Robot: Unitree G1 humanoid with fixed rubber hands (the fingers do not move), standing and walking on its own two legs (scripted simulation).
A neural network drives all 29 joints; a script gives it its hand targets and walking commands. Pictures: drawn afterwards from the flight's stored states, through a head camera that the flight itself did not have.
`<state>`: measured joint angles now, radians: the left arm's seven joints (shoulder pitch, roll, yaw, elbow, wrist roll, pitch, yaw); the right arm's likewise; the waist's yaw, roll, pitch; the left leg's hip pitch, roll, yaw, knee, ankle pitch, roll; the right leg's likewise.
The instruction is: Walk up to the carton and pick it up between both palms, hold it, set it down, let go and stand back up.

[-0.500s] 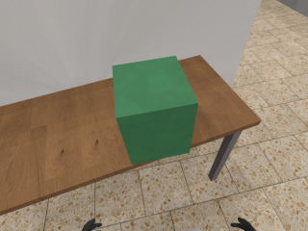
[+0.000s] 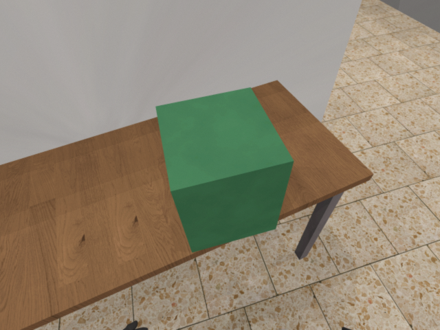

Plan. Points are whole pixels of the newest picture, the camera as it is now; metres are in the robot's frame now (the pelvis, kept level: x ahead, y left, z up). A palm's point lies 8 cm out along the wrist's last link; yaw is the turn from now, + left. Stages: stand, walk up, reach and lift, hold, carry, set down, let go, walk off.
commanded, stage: walk up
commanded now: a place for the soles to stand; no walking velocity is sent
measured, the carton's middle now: (220, 172) +0.42 +0.01 +0.02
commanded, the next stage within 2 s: reach and lift in 1.32 s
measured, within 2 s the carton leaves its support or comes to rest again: neither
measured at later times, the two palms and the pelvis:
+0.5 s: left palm out of the picture +0.12 +0.23 -0.12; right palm out of the picture +0.07 -0.21 -0.12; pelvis +0.01 +0.02 +0.00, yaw +2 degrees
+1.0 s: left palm out of the picture +0.07 +0.22 -0.12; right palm out of the picture +0.05 -0.22 -0.12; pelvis +0.02 +0.00 +0.01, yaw +5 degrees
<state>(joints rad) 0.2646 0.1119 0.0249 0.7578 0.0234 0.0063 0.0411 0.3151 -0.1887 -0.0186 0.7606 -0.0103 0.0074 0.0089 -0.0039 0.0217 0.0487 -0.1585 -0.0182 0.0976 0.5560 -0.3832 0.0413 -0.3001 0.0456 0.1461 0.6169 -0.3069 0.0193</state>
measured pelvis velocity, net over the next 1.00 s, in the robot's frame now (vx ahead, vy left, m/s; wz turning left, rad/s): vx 0.02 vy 0.00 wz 0.09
